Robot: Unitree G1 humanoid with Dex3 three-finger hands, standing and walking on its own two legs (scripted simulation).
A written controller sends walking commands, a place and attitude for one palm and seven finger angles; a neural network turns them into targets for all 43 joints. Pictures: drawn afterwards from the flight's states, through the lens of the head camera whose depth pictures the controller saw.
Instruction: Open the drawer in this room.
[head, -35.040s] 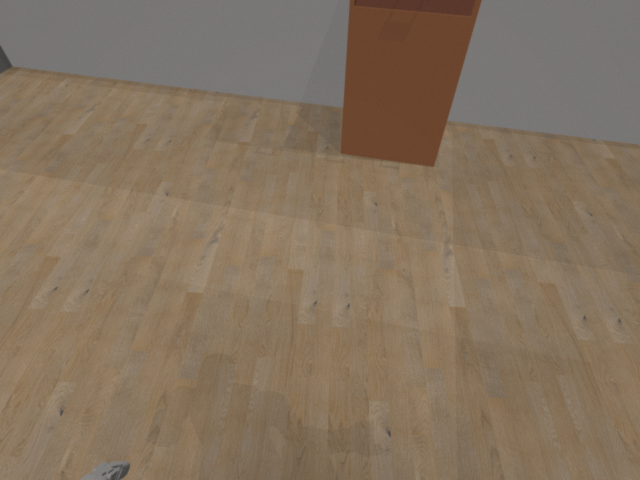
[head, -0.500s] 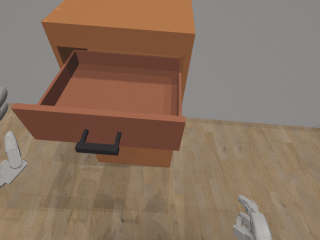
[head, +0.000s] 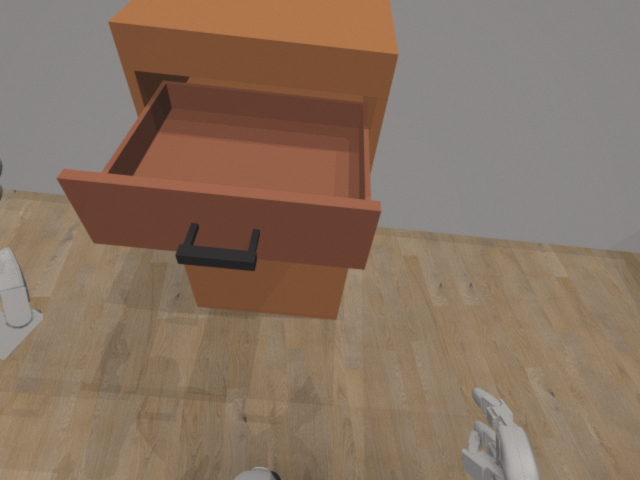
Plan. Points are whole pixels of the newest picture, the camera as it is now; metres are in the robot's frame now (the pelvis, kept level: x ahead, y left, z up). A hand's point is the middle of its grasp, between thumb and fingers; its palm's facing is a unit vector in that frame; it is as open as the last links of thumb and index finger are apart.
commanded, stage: step back with the hand held close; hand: left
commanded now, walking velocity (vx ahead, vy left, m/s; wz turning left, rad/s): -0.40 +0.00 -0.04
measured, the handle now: (220, 245) +0.42 +0.18 +0.03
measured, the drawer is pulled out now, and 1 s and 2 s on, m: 0.30 0.30 0.30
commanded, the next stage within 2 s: stop stepping back and stand still in 0.12 s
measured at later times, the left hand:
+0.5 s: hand out of the picture +0.09 +0.22 +0.19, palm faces +0.30 -0.83 -0.47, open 7.4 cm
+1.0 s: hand out of the picture +0.06 +0.24 +0.20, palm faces +0.39 -0.81 -0.43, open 7.4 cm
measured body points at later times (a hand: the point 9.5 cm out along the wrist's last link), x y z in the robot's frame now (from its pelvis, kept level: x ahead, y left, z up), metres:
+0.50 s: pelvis -0.11 -0.01 +0.01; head -0.10 +0.02 +0.46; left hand +0.07 +0.27 +0.22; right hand +0.03 -0.25 -0.06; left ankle -0.02 +0.07 -0.73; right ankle -0.14 -0.10 -0.71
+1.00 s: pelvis -0.14 +0.00 +0.01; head -0.15 +0.01 +0.46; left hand +0.03 +0.28 +0.22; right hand -0.01 -0.24 -0.07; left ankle -0.11 +0.13 -0.73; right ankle -0.15 -0.09 -0.73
